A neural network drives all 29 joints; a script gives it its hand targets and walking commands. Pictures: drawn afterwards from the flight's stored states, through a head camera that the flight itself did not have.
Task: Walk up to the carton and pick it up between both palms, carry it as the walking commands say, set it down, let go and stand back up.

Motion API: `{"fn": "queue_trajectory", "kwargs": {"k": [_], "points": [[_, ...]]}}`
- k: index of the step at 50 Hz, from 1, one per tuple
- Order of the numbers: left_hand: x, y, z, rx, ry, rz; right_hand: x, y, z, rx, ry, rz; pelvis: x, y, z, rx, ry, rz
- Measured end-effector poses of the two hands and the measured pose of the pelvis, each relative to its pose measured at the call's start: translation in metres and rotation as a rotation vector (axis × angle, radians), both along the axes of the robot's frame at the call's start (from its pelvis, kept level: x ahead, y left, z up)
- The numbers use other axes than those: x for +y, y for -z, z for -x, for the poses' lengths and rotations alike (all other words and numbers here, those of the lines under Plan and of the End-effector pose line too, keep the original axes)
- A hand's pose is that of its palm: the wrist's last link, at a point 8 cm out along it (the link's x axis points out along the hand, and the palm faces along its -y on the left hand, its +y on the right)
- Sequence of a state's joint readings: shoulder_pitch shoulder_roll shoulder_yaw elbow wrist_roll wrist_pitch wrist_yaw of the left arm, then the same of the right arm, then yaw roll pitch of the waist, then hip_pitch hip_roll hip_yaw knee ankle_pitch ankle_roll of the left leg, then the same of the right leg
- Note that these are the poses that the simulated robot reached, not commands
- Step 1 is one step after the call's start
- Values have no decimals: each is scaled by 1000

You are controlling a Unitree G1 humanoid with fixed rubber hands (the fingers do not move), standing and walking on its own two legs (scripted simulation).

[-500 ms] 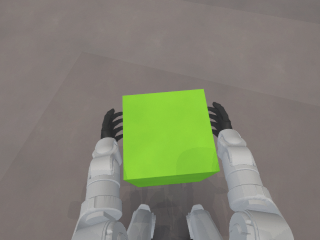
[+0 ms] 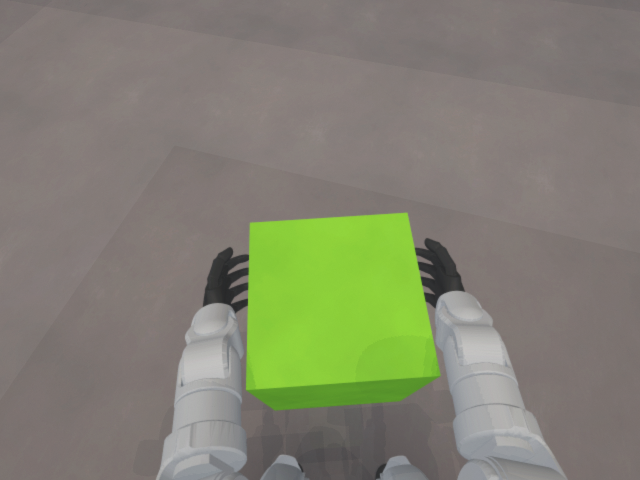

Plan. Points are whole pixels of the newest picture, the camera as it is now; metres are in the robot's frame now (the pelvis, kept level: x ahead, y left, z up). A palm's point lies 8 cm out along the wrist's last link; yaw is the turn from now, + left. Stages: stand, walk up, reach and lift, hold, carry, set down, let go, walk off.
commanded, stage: reach and lift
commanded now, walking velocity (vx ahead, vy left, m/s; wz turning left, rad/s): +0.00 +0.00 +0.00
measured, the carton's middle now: (333, 322) +0.34 +0.02 -0.11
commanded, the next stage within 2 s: hold in 2.00 s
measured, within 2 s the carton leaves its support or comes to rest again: neither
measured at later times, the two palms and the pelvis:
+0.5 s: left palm (199, 298) +0.32 +0.17 +0.04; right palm (462, 288) +0.34 -0.13 +0.04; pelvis +0.02 +0.00 +0.04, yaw +0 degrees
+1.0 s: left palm (184, 300) +0.30 +0.16 +0.09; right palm (486, 287) +0.32 -0.13 +0.09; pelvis +0.02 +0.00 +0.05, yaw +1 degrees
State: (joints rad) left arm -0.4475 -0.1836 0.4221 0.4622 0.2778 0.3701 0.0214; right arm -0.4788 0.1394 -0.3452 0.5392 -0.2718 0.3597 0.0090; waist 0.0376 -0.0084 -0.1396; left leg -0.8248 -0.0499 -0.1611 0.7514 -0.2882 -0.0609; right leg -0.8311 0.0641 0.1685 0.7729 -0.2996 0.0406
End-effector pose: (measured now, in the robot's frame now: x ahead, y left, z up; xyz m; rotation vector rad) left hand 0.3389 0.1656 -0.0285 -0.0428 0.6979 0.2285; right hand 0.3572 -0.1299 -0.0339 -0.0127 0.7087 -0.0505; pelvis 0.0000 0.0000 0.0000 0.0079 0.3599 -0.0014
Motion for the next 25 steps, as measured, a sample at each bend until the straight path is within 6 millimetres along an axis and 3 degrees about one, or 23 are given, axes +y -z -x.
{"fn": "queue_trajectory", "kwargs": {"k": [25], "points": [[3, -72, 16, -15, 32, -29, 3, -71, 19, -19, -5, 18, 0, -38, -15, -243, -3, 6]]}}
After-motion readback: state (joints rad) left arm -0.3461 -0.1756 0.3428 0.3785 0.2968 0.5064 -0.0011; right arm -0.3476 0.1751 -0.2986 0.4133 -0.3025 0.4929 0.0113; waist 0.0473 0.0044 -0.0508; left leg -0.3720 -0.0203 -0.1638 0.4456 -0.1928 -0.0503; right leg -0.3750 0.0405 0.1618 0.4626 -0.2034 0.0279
